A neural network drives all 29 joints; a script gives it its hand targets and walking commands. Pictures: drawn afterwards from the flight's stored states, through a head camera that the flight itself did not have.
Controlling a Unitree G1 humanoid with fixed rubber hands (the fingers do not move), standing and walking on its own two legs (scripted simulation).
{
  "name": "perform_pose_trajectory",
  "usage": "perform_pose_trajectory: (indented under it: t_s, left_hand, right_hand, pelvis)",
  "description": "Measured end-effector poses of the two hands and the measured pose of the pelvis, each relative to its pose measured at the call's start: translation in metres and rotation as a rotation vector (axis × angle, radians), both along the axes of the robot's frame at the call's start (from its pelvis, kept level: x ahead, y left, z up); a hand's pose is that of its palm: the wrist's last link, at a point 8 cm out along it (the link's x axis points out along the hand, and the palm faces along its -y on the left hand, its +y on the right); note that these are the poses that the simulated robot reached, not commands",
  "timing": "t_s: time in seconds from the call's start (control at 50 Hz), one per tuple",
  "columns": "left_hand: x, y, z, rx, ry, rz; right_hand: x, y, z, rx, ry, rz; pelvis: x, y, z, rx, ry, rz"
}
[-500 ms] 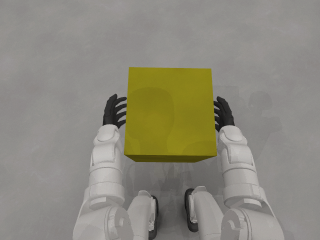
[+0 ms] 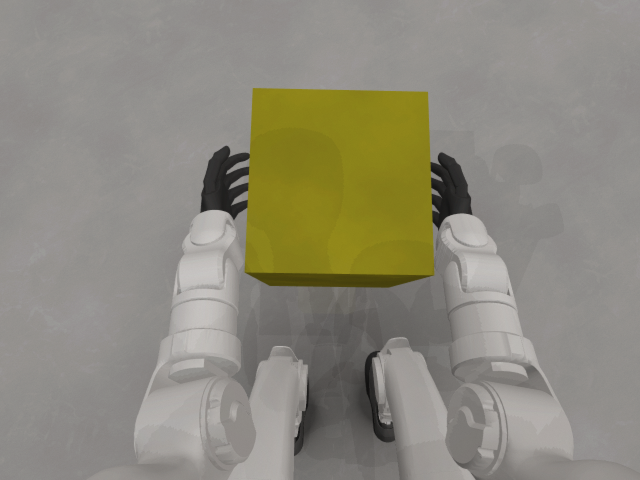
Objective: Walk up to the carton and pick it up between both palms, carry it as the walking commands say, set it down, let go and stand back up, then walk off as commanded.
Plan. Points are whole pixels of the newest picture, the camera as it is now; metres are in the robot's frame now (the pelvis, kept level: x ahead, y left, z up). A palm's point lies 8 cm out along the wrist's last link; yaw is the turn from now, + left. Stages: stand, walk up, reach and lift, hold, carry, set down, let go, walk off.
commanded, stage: set down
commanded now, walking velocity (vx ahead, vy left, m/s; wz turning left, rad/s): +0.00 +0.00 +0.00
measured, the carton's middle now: (333, 207) +0.45 +0.00 -0.14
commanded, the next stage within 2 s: none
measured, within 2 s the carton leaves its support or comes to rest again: neither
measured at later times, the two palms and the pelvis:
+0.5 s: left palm (236, 203) +0.46 +0.14 -0.16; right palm (432, 213) +0.44 -0.15 -0.17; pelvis -0.02 +0.01 -0.07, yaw +1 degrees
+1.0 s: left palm (252, 202) +0.50 +0.13 -0.26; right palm (417, 212) +0.47 -0.15 -0.27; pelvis -0.04 +0.00 -0.13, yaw +2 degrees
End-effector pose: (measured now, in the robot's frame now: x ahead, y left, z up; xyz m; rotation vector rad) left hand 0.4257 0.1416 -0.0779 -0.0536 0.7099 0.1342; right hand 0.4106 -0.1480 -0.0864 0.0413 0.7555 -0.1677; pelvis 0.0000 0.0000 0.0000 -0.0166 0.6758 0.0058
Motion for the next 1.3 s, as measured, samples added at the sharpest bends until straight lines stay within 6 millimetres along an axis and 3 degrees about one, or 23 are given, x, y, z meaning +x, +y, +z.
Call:
perform_pose_trajectory:
  t_s: [0.34,0.84,0.96,1.08,1.16,1.3]
  left_hand:
    - [0.027,-0.002,-0.052,0.017,0.005,-0.029]
    - [0.062,-0.006,-0.139,0.028,0.003,-0.036]
    - [0.07,-0.008,-0.17,0.025,-0.009,-0.038]
    - [0.076,-0.01,-0.213,0.003,-0.06,-0.036]
    - [0.072,-0.011,-0.24,-0.001,-0.028,-0.029]
    - [0.079,-0.009,-0.241,0.017,-0.004,-0.021]
  right_hand:
    - [0.017,0.0,-0.056,-0.014,0.005,-0.008]
    - [0.052,-0.005,-0.145,-0.016,0.003,-0.007]
    - [0.059,-0.006,-0.175,-0.018,-0.008,-0.009]
    - [0.064,-0.009,-0.216,-0.025,-0.059,-0.019]
    - [0.063,-0.01,-0.239,-0.005,-0.029,-0.032]
    - [0.076,-0.008,-0.239,-0.025,-0.005,0.002]
  pelvis:
    - [-0.012,0.007,-0.049,-0.009,0.061,0.013]
    - [-0.028,-0.002,-0.114,-0.008,0.098,0.029]
    - [-0.037,-0.003,-0.126,-0.001,0.033,0.027]
    - [-0.054,-0.005,-0.135,0.005,-0.15,0.028]
    - [-0.054,-0.005,-0.154,-0.002,-0.113,0.023]
    - [-0.059,-0.007,-0.169,-0.002,-0.14,0.02]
